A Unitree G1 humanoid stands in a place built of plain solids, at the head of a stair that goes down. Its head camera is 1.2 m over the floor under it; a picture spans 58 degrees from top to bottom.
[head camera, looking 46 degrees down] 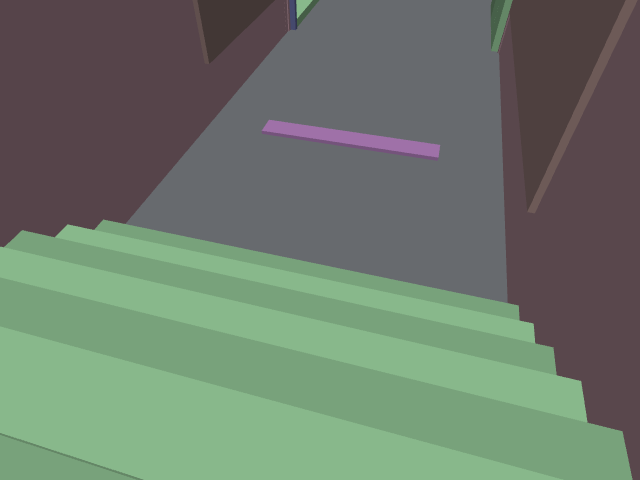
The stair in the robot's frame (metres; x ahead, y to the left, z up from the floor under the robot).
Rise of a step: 0.21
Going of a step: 0.28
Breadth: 3.02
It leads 15 degrees to the right of straight ahead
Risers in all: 6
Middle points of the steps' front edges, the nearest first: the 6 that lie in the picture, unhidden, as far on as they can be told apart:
0.64 0.56 0.00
0.92 0.49 -0.21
1.19 0.41 -0.42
1.46 0.34 -0.63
1.73 0.27 -0.84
2.00 0.19 -1.06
